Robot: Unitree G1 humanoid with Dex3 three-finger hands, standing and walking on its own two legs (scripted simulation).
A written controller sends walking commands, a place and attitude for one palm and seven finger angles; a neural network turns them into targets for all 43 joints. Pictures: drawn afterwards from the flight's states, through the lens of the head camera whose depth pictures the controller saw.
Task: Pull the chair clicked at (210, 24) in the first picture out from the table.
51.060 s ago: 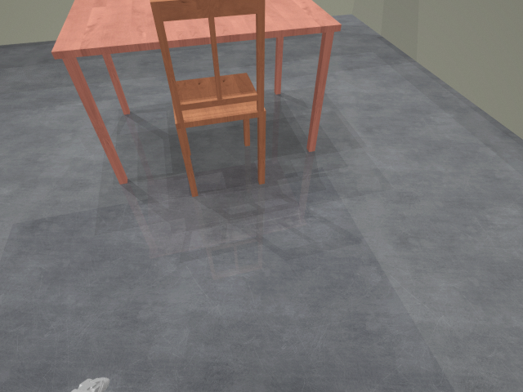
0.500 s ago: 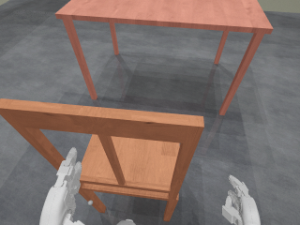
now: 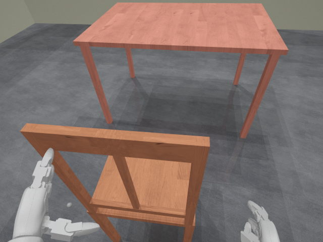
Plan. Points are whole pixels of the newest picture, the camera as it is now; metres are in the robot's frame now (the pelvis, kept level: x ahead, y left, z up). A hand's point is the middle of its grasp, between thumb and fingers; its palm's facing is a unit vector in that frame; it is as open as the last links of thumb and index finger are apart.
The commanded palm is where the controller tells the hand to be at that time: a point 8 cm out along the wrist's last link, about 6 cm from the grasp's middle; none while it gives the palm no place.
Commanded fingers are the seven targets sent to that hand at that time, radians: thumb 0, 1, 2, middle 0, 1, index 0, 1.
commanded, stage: draw the hand back to the body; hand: left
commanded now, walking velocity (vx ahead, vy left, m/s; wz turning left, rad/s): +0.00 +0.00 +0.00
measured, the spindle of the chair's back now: (128, 184) +0.28 +0.13 -0.03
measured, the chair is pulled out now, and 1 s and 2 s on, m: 0.65 0.65 0.65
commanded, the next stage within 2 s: step back with the hand held close in 0.86 s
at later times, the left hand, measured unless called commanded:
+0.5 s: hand (28, 174) +0.19 +0.26 +0.17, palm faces +0.45 -0.75 -0.49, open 8.3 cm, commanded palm +0.16 +0.30 +0.21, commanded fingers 0.00 0.90 0.90 -0.20 -0.30 -0.20 -0.30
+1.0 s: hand (34, 158) +0.21 +0.26 +0.19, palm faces +0.44 -0.78 -0.45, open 7.4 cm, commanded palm +0.16 +0.30 +0.21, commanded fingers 0.00 0.90 0.90 -0.20 -0.30 -0.20 -0.30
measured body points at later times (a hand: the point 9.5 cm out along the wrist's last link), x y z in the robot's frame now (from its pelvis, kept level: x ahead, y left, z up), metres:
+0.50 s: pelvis +0.02 +0.00 +0.03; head +0.01 -0.03 +0.48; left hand +0.16 +0.30 +0.20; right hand +0.22 -0.21 -0.06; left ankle -0.01 +0.14 -0.70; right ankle +0.00 -0.13 -0.70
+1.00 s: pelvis +0.02 +0.00 +0.03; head +0.01 -0.03 +0.48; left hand +0.18 +0.30 +0.21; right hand +0.19 -0.24 -0.07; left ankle -0.01 +0.14 -0.70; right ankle +0.00 -0.13 -0.70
